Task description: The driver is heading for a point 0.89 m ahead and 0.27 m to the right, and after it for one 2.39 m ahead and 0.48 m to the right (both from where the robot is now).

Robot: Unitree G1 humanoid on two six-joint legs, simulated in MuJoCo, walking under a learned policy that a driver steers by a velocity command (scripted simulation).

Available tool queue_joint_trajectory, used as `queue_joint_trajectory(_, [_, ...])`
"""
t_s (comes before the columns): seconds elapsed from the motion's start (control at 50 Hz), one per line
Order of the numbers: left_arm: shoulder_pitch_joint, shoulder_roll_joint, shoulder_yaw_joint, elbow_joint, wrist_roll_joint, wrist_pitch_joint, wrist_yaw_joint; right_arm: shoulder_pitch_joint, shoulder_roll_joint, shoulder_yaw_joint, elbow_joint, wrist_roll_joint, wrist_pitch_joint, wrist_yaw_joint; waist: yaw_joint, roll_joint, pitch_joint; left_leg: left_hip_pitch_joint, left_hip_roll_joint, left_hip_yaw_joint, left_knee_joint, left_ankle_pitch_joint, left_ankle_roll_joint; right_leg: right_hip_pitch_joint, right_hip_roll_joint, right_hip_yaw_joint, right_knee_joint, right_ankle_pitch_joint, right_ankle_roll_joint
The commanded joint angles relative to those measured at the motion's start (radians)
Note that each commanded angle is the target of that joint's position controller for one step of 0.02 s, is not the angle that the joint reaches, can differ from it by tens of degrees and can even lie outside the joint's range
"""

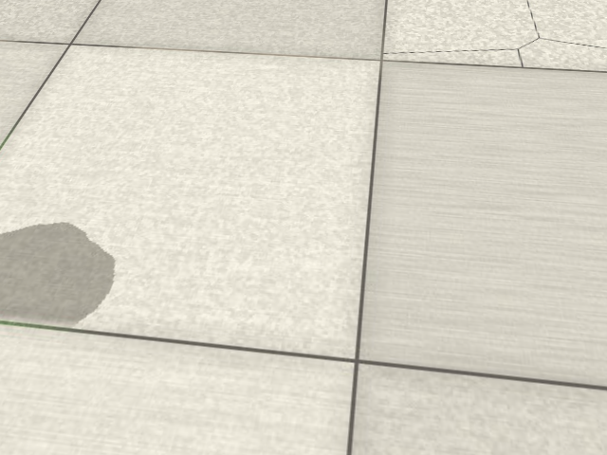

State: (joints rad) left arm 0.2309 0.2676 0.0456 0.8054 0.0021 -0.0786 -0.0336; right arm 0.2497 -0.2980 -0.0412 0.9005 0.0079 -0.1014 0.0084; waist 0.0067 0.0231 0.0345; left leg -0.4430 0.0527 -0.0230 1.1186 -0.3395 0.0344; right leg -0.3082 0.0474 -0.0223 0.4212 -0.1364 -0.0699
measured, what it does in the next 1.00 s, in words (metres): walks ahead, turning right: left foot, then right foot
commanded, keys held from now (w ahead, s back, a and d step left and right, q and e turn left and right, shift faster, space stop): w+e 1.00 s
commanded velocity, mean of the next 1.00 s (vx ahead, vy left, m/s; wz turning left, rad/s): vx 0.50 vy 0.00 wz -0.53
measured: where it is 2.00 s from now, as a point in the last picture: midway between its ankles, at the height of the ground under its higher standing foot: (475, 266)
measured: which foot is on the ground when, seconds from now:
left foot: up 0.00-0.32, down 0.34-0.88, up 0.90-1.00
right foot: down 0.00-0.34, up 0.36-0.84, down 0.86-1.00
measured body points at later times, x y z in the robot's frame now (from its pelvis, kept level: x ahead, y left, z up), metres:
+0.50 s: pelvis +0.27 +0.04 +0.00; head +0.30 +0.05 +0.45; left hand +0.42 +0.30 -0.12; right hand +0.34 -0.26 -0.10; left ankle +0.33 +0.14 -0.74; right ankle +0.18 -0.08 -0.65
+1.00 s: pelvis +0.50 -0.11 -0.01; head +0.53 -0.14 +0.44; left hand +0.77 +0.04 -0.10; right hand +0.43 -0.40 -0.13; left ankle +0.50 +0.08 -0.64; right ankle +0.51 -0.19 -0.74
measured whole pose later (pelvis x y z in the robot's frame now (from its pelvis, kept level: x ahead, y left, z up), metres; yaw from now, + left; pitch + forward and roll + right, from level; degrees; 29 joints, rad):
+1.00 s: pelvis +0.50 -0.11 -0.01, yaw -34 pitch +1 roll +1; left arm 0.22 0.30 0.07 0.62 -0.01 -0.04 -0.04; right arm 0.19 -0.31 -0.05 0.82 0.01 -0.11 0.01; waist -0.01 0.01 0.07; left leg -0.41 0.07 -0.03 1.20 -0.38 0.00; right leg -0.37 0.08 -0.01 0.53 -0.18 -0.10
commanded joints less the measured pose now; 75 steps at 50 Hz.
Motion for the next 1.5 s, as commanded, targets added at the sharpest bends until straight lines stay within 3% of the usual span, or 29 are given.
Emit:
queue_joint_trajectory(0.02, [0.006, 0.126, 0.032, -0.062, -0.003, -0.016, 0.006, 0.018, -0.069, -0.020, -0.062, -0.014, -0.004, -0.007, -0.026, -0.087, -0.069, -0.155, 0.064, -0.044, -0.074, 0.079, -0.025, 0.158, -0.247, 0.323, -0.250, 0.136, -0.195])
queue_joint_trajectory(0.22, [0.164, 0.182, 0.060, -0.014, -0.029, 0.004, 0.049, -0.317, -0.060, -0.010, -0.176, 0.000, -0.014, 0.006, 0.058, -0.103, 0.002, -0.073, -0.023, -0.051, -0.603, 0.442, -0.075, 0.121, -0.205, 0.283, -0.219, 0.032, -0.131])
queue_joint_trajectory(0.32, [0.149, 0.166, 0.062, -0.029, -0.022, 0.028, 0.060, -0.202, -0.130, -0.040, -0.154, 0.003, -0.035, 0.011, -0.021, -0.136, -0.051, 0.136, -0.031, -0.044, -0.700, 0.287, -0.021, 0.184, -0.205, 0.365, -0.034, 0.083, -0.085])
queue_joint_trajectory(0.34, [0.142, 0.122, 0.046, -0.045, -0.015, 0.029, 0.056, -0.082, -0.165, -0.056, -0.131, -0.010, -0.041, 0.005, -0.077, -0.108, -0.149, 0.335, 0.026, -0.083, -0.691, 0.263, 0.020, 0.126, -0.142, 0.327, 0.137, 0.089, -0.056])
queue_joint_trajectory(0.36, [0.162, 0.058, 0.023, -0.070, 0.007, 0.028, 0.056, 0.080, -0.228, -0.072, -0.113, -0.014, -0.036, -0.003, -0.124, 0.046, -0.305, 0.596, 0.213, -0.269, -0.670, 0.216, 0.071, -0.026, -0.053, 0.220, 0.441, -0.152, -0.013])
queue_joint_trajectory(0.38, [0.292, 0.022, 0.012, -0.109, -0.033, 0.013, 0.052, 0.108, -0.281, -0.086, -0.086, -0.016, -0.018, 0.005, -0.042, 0.388, -0.359, 0.811, 0.384, -0.726, -0.795, -0.027, 0.211, -0.381, 0.032, 0.146, 0.718, -0.492, 0.028])
queue_joint_trajectory(0.4, [0.261, 0.135, 0.035, -0.075, -0.049, 0.014, 0.057, 0.060, -0.164, -0.060, -0.113, -0.004, -0.017, 0.009, -0.066, 0.215, -0.255, 0.730, 0.351, -0.698, -0.831, -0.164, 0.183, -0.472, -0.046, 0.201, 0.835, -0.432, 0.036])
queue_joint_trajectory(0.42, [0.168, 0.175, 0.048, -0.088, -0.045, 0.019, 0.056, 0.014, -0.109, -0.046, -0.123, -0.001, -0.015, 0.006, -0.079, 0.122, -0.149, 0.614, 0.311, -0.517, -0.836, -0.099, 0.141, -0.485, -0.079, 0.180, 0.842, -0.336, 0.038])
queue_joint_trajectory(0.46, [0.107, 0.148, 0.052, -0.103, -0.028, 0.029, 0.056, -0.065, -0.070, -0.033, -0.121, -0.013, -0.010, 0.007, -0.041, 0.061, -0.058, 0.433, 0.237, -0.321, -0.878, 0.121, 0.124, -0.422, -0.141, 0.159, 0.776, -0.213, 0.052])
queue_joint_trajectory(0.54, [0.074, 0.084, 0.045, -0.146, -0.031, 0.051, 0.040, -0.067, -0.092, -0.044, -0.091, -0.016, -0.022, 0.000, -0.018, 0.076, -0.026, 0.343, 0.211, -0.132, -0.957, 0.292, 0.147, -0.389, -0.184, 0.127, 0.700, -0.124, 0.067])
queue_joint_trajectory(0.76, [-0.198, 0.057, 0.024, -0.278, -0.028, 0.044, -0.018, 0.024, -0.182, -0.067, -0.045, 0.010, 0.019, -0.012, -0.090, 0.028, 0.050, 0.493, 0.227, 0.152, -0.937, 0.506, 0.108, -0.371, -0.141, -0.004, 0.242, 0.105, 0.027])
queue_joint_trajectory(0.82, [-0.143, 0.107, 0.048, -0.289, -0.021, 0.052, -0.023, 0.018, -0.225, -0.081, -0.050, 0.023, 0.039, -0.020, -0.025, 0.072, -0.011, 0.547, 0.233, 0.206, -0.758, 0.917, 0.078, -0.225, -0.060, -0.074, 0.215, -0.040, -0.030])
queue_joint_trajectory(0.86, [0.130, 0.195, 0.102, -0.218, -0.024, 0.061, -0.008, 0.004, -0.214, -0.076, -0.060, 0.024, 0.049, -0.027, 0.129, 0.040, -0.157, 0.414, 0.182, 0.248, -0.380, 0.973, 0.031, 0.170, 0.017, -0.084, 0.129, 0.011, -0.098])
queue_joint_trajectory(0.88, [0.245, 0.282, 0.126, -0.192, -0.031, 0.073, 0.017, 0.045, -0.126, -0.046, -0.082, -0.021, 0.042, -0.023, 0.137, -0.153, -0.244, 0.122, 0.117, 0.248, -0.050, 0.401, -0.013, 0.472, -0.169, 0.197, 0.130, 0.054, -0.165])
queue_joint_trajectory(0.9, [0.175, 0.345, 0.121, -0.236, -0.028, 0.058, 0.013, 0.083, -0.049, -0.015, -0.144, -0.025, 0.008, -0.009, 0.036, -0.323, -0.368, -0.250, -0.099, 0.072, 0.257, -0.264, -0.055, 0.701, -0.384, 0.811, -0.059, -0.173, -0.368])
queue_joint_trajectory(0.92, [0.189, 0.253, 0.096, -0.241, -0.022, 0.040, 0.001, -0.027, -0.157, -0.038, -0.155, 0.013, -0.026, 0.007, 0.115, -0.169, -0.371, -0.353, -0.046, -0.083, 0.306, -0.211, -0.036, 0.686, -0.386, 0.812, -0.138, -0.234, -0.332])
queue_joint_trajectory(0.94, [0.160, 0.214, 0.082, -0.231, -0.015, 0.027, 0.000, -0.085, -0.162, -0.038, -0.180, 0.037, -0.041, 0.014, 0.098, -0.137, -0.230, -0.392, -0.006, -0.065, 0.255, -0.123, -0.015, 0.569, -0.351, 0.663, -0.137, -0.180, -0.288])
queue_joint_trajectory(0.96, [0.098, 0.190, 0.074, -0.233, -0.016, 0.020, -0.001, -0.084, -0.143, -0.034, -0.169, 0.021, -0.044, 0.007, 0.046, -0.034, -0.143, -0.337, 0.037, -0.065, 0.158, -0.048, -0.015, 0.410, -0.301, 0.542, -0.138, -0.063, -0.250])
queue_joint_trajectory(1.0, [0.010, 0.152, 0.058, -0.255, -0.002, 0.017, 0.007, -0.052, -0.151, -0.044, -0.154, -0.006, -0.025, 0.001, -0.018, -0.050, -0.093, -0.208, 0.078, -0.070, 0.036, 0.024, -0.032, 0.222, -0.239, 0.420, -0.166, 0.106, -0.219])
queue_joint_trajectory(1.08, [0.034, 0.180, 0.065, -0.236, -0.010, 0.010, 0.031, -0.093, -0.102, -0.036, -0.176, -0.027, 0.007, -0.005, -0.024, -0.052, -0.061, -0.182, 0.053, -0.040, -0.136, 0.146, -0.096, 0.097, -0.196, 0.325, -0.206, 0.221, -0.229])
queue_joint_trajectory(1.16, [0.090, 0.190, 0.069, -0.204, -0.017, 0.019, 0.048, -0.242, -0.067, -0.019, -0.217, -0.020, 0.002, 0.001, 0.032, -0.088, -0.027, -0.137, 0.000, -0.038, -0.436, 0.390, -0.110, 0.065, -0.138, 0.276, -0.192, 0.106, -0.168])
queue_joint_trajectory(1.26, [0.160, 0.172, 0.061, -0.138, -0.018, 0.014, 0.044, -0.312, -0.077, -0.014, -0.237, -0.002, -0.015, 0.029, 0.082, -0.117, -0.002, -0.123, -0.001, -0.024, -0.578, 0.463, -0.063, 0.186, -0.208, 0.284, -0.155, 0.068, -0.146])
queue_joint_trajectory(1.36, [0.145, 0.188, 0.064, -0.106, -0.013, 0.033, 0.049, -0.189, -0.128, -0.038, -0.222, 0.001, -0.021, 0.037, 0.006, -0.138, -0.047, 0.002, -0.060, 0.049, -0.649, 0.263, 0.048, 0.349, -0.237, 0.238, 0.025, 0.512, -0.094])
queue_joint_trajectory(1.38, [0.136, 0.172, 0.054, -0.112, -0.006, 0.037, 0.053, -0.054, -0.164, -0.056, -0.188, -0.005, -0.021, 0.034, -0.057, -0.109, -0.155, 0.206, -0.045, 0.023, -0.632, 0.318, 0.089, 0.304, -0.186, 0.182, 0.203, 0.602, -0.065])
queue_joint_trajectory(1.4, [0.173, 0.135, 0.036, -0.135, 0.016, 0.033, 0.059, 0.096, -0.229, -0.070, -0.174, -0.010, -0.019, 0.035, -0.087, 0.030, -0.305, 0.505, 0.126, -0.235, -0.603, 0.375, 0.183, 0.094, -0.104, 0.128, 0.508, 0.342, -0.019])
queue_joint_trajectory(1.42, [0.266, 0.073, 0.019, -0.143, 0.007, 0.015, 0.052, 0.150, -0.265, -0.082, -0.146, 0.002, -0.009, 0.045, -0.042, 0.303, -0.356, 0.769, 0.282, -0.696, -0.751, 0.137, 0.325, -0.287, 0.050, 0.088, 0.800, -0.365, 0.061])
queue_joint_trajectory(1.44, [0.191, 0.148, 0.026, -0.149, -0.008, -0.002, 0.046, 0.143, -0.179, -0.060, -0.153, 0.031, -0.007, 0.047, -0.080, 0.182, -0.292, 0.768, 0.274, -0.761, -0.821, -0.074, 0.290, -0.420, -0.006, 0.174, 0.876, -0.404, 0.053])
queue_joint_trajectory(1.46, [0.073, 0.177, 0.034, -0.174, -0.026, -0.015, 0.038, 0.082, -0.143, -0.051, -0.171, 0.022, 0.000, 0.040, -0.090, 0.098, -0.158, 0.646, 0.245, -0.624, -0.836, -0.048, 0.251, -0.467, -0.047, 0.158, 0.861, -0.312, 0.047])
queue_joint_trajectory(1.5, [-0.014, 0.158, 0.033, -0.196, 0.005, -0.034, 0.037, 0.023, -0.128, -0.043, -0.192, 0.001, 0.012, 0.031, -0.056, -0.014, -0.055, 0.449, 0.174, -0.475, -0.863, 0.154, 0.231, -0.423, -0.100, 0.130, 0.737, -0.209, 0.051])
Next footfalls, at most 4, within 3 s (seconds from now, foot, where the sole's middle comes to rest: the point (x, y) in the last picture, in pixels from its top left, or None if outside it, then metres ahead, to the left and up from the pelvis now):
0.34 left None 0.37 0.13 -0.78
0.86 right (428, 420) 0.55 -0.21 -0.78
1.38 left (415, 285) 0.90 -0.22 -0.78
1.88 right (528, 246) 1.02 -0.54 -0.78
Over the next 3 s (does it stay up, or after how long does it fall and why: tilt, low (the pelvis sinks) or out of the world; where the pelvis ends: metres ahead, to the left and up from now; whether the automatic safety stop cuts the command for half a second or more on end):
stays up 1.53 -0.47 -0.01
